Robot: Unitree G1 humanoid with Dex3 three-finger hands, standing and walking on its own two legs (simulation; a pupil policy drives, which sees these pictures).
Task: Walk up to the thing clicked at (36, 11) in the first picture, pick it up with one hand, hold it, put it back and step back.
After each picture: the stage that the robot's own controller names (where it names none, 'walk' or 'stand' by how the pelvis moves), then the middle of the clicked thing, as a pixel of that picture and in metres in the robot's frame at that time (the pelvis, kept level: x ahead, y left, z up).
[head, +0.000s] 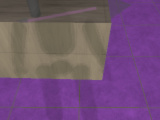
stand; out of the picture +1.00 +0.32 +0.01
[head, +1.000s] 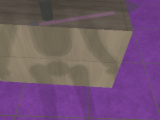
walk; out of the picture +0.89 +0.20 +0.03
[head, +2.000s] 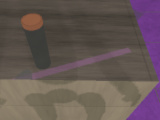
walk; (38, 45) +0.51 +0.18 +0.02
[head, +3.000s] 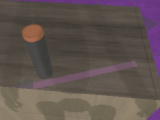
stand; (39, 55) +0.47 +0.19 +0.01
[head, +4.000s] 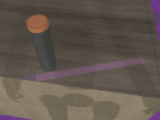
stand; (44, 47) +0.48 +0.17 +0.02
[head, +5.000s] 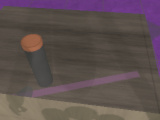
stand; (39, 63) +0.44 +0.19 +0.01
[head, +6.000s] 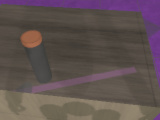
stand; (38, 60) +0.46 +0.19 +0.01
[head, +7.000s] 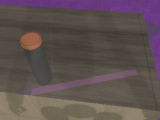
stand; (38, 62) +0.45 +0.19 +0.00
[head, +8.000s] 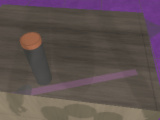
stand; (38, 62) +0.45 +0.19 +0.00
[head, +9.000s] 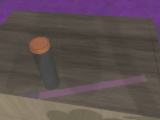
rise first; (46, 66) +0.44 +0.18 +0.01
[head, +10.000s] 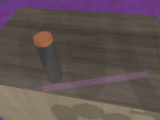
go down; (49, 60) +0.47 +0.18 +0.01
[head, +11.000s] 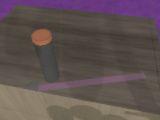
go down; (47, 58) +0.47 +0.16 +0.02
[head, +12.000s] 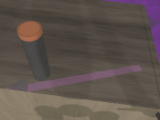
go down; (36, 55) +0.45 +0.16 +0.04
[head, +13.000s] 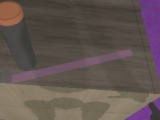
close in; (19, 42) +0.46 +0.17 +0.07
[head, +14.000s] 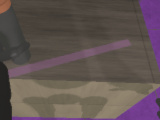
close; (10, 34) +0.48 +0.18 +0.09
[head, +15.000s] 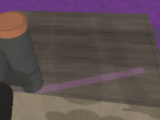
lift; (23, 59) +0.33 +0.17 +0.20
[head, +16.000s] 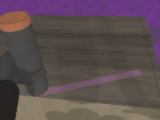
hold; (28, 59) +0.33 +0.16 +0.19
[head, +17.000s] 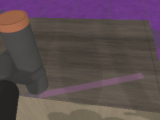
hold; (27, 58) +0.33 +0.16 +0.20
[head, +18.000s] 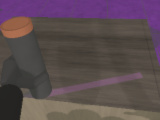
hold; (31, 63) +0.33 +0.16 +0.18
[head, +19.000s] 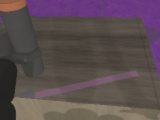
crouch; (24, 40) +0.39 +0.17 +0.21
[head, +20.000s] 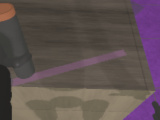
lower; (15, 45) +0.45 +0.18 +0.08
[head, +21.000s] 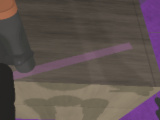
lower; (15, 41) +0.46 +0.17 +0.08
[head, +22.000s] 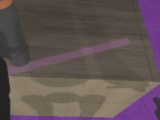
lower; (10, 33) +0.48 +0.18 +0.09
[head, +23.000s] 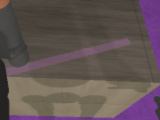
lower; (8, 34) +0.47 +0.18 +0.09
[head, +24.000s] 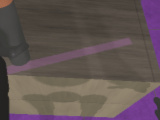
loosen; (10, 32) +0.48 +0.18 +0.09
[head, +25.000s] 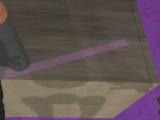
withdraw; (8, 43) +0.45 +0.18 +0.08
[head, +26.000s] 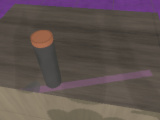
sink last; (48, 62) +0.43 +0.16 +0.05
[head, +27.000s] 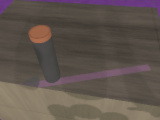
stand; (47, 57) +0.44 +0.17 +0.05
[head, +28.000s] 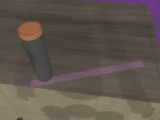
stand; (38, 55) +0.44 +0.17 +0.06
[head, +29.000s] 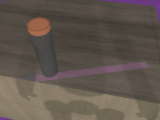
stand; (45, 51) +0.46 +0.16 +0.06
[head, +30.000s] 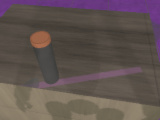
walk; (46, 60) +0.46 +0.16 +0.01
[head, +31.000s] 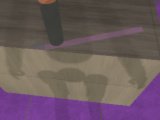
walk; (52, 20) +0.59 +0.15 +0.03
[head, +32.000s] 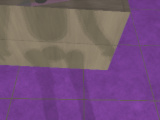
walk; out of the picture +0.89 +0.23 +0.03
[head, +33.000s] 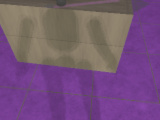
stand; out of the picture +1.09 +0.17 +0.02
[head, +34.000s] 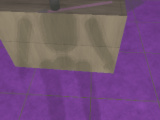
stand; out of the picture +1.07 +0.20 +0.01
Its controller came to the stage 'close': yes
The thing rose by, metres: 0.21
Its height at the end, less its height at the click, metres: +0.00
